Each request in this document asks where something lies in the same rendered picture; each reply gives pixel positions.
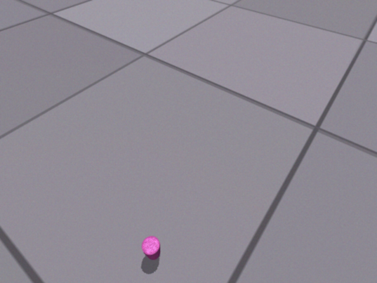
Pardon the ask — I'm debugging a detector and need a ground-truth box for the cup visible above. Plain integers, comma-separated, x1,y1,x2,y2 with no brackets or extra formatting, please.
142,236,160,260

